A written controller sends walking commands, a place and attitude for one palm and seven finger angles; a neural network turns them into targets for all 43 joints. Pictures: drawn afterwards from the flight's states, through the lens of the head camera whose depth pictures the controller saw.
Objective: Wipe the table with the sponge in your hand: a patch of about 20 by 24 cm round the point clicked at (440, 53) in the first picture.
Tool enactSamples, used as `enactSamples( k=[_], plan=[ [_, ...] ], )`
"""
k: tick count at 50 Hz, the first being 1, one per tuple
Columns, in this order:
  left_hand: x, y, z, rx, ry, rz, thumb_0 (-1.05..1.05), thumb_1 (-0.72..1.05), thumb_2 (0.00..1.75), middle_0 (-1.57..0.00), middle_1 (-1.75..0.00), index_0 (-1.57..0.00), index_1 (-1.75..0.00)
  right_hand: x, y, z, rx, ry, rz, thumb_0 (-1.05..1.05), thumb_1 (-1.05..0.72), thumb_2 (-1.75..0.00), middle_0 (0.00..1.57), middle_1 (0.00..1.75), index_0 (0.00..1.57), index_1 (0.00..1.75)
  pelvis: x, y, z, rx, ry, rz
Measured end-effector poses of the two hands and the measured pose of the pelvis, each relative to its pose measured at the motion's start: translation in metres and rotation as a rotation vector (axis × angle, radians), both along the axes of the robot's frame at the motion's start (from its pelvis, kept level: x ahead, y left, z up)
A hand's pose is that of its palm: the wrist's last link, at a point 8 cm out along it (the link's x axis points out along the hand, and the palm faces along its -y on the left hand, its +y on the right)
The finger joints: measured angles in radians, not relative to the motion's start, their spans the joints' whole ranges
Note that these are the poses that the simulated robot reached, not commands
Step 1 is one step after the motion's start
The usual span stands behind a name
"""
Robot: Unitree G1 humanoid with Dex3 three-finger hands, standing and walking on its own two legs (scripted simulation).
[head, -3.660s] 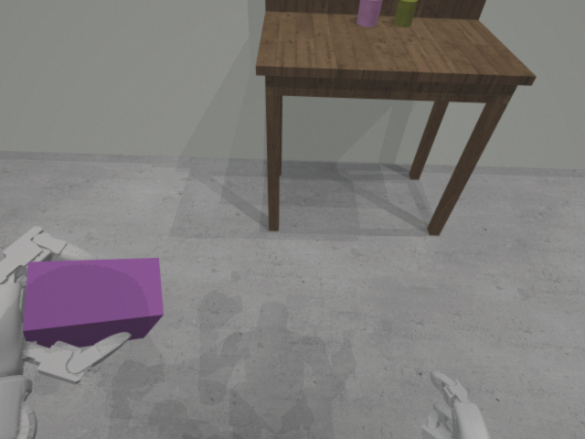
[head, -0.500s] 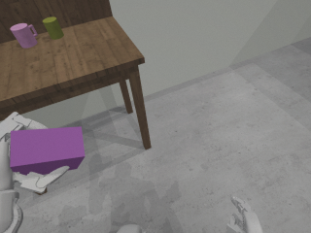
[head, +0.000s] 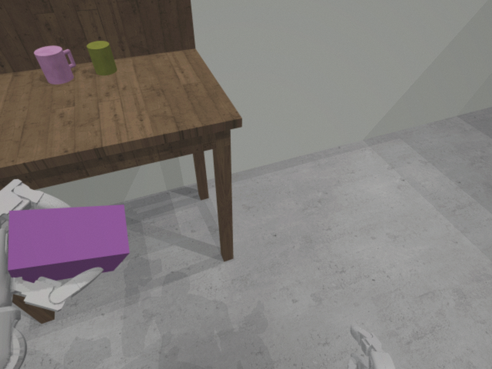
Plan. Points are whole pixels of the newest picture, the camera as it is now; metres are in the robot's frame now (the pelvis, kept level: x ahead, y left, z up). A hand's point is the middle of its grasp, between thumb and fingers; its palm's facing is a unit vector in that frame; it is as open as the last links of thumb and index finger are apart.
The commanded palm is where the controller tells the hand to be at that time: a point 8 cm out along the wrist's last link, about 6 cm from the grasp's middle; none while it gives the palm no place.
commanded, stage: take the last steps up to it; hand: left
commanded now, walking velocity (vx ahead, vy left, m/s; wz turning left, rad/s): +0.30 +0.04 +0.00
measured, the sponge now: (86, 244) +0.23 +0.22 +0.16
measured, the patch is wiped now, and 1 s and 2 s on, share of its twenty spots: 0.00 0.00 0.00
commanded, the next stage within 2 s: come to a stop and stand still in 1.38 s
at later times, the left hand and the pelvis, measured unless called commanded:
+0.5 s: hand (108, 199) +0.29 +0.21 +0.17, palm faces +0.37 -0.81 -0.46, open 10.4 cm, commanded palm +0.23 +0.26 +0.18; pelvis +0.08 -0.02 +0.01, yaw +2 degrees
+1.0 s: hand (139, 147) +0.40 +0.21 +0.17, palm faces +0.41 -0.77 -0.50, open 10.4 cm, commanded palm +0.34 +0.25 +0.18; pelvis +0.19 -0.03 -0.01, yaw +2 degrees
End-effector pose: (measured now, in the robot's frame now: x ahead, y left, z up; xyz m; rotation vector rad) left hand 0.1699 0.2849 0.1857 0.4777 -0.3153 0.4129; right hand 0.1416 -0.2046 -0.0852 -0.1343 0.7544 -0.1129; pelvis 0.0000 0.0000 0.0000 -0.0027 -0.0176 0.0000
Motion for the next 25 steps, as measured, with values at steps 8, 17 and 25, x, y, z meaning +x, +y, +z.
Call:
enactSamples(
  k=[8, 17, 25],
  plan=[
    [0.02, -0.046, 0.012, 0.118, -0.001, -0.048, -0.01, -0.51, 1.01, -0.7, -1.37, -0.7, -1.37, 0.031, -0.007, -0.026, 0.057, -0.002, 0.072, 0.01, -0.9, -0.9, 0.2, 0.3, 0.2, 0.3, 0.021, -0.027, -0.012, 0.003, -0.01, 0.014],
    [0.053, -0.043, 0.003, 0.085, 0.122, -0.02, -0.01, -0.51, 1.01, -0.69, -1.37, -0.7, -1.37, 0.055, -0.07, -0.011, -0.058, 0.079, 0.004, 0.01, -0.91, -0.9, 0.2, 0.3, 0.2, 0.3, 0.047, -0.035, 0.005, 0.028, 0.019, 0.025],
    [0.077, -0.035, 0.006, 0.063, 0.067, -0.062, -0.01, -0.51, 1.01, -0.69, -1.37, -0.7, -1.37, 0.083, -0.083, 0.014, -0.185, 0.065, -0.011, 0.01, -0.91, -0.9, 0.2, 0.29, 0.2, 0.3, 0.078, -0.02, 0.005, 0.025, 0.019, 0.027]
  ],
)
